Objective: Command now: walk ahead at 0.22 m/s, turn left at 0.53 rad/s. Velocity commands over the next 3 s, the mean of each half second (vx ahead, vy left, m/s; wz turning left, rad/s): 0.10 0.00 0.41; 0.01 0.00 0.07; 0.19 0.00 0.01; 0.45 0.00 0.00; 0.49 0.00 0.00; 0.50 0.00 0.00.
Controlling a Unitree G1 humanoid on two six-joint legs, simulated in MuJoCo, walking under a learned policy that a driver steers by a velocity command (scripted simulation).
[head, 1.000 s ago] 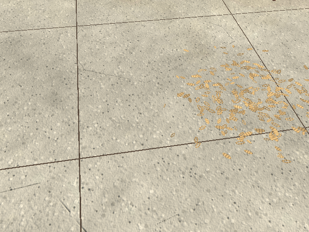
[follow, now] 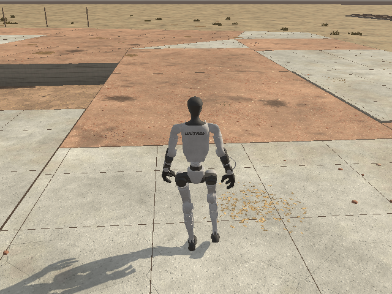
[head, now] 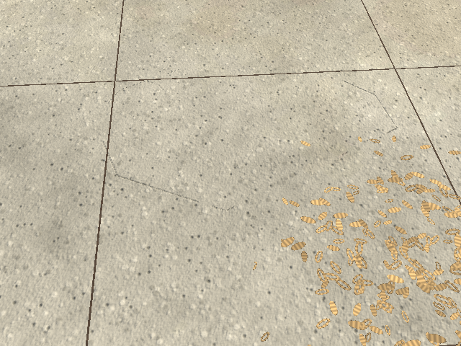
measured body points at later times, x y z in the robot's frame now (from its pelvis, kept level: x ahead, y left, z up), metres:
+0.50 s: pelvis +0.13 -0.05 +0.00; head +0.17 -0.07 +0.45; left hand +0.20 +0.23 -0.10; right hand +0.29 -0.30 -0.14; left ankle +0.04 +0.04 -0.67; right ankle +0.21 -0.13 -0.74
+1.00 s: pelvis +0.14 -0.04 +0.01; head +0.14 -0.03 +0.46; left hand +0.13 +0.22 -0.14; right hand +0.25 -0.27 -0.14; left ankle +0.08 +0.06 -0.74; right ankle +0.21 -0.13 -0.74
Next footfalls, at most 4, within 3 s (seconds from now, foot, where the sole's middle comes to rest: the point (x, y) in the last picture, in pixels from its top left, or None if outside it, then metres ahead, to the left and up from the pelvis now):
0.34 right None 0.25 -0.12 -0.78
0.70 left None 0.12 0.06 -0.78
1.90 left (199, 289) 0.60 0.10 -0.78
2.46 right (229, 195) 0.94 0.01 -0.78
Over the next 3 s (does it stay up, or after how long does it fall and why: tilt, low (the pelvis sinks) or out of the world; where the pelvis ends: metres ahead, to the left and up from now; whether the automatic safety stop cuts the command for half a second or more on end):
stays up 1.05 0.13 -0.01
